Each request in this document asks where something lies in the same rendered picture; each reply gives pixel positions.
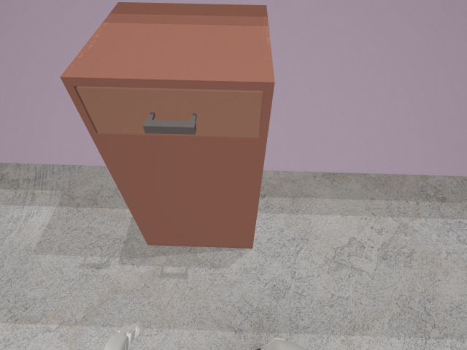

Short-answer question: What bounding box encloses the drawer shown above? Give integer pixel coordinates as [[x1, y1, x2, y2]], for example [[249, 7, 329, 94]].
[[77, 86, 263, 137]]

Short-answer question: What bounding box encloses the left robot hand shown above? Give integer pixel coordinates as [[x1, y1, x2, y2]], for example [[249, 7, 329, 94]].
[[103, 323, 145, 350]]

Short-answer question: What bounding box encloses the handle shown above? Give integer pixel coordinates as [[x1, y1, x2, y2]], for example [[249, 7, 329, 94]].
[[143, 112, 197, 135]]

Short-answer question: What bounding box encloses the cabinet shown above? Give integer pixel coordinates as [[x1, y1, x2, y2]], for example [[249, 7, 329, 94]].
[[60, 2, 275, 249]]

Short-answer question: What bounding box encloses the robot right shin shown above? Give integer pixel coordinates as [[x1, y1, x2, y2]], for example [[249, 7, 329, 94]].
[[267, 338, 284, 346]]

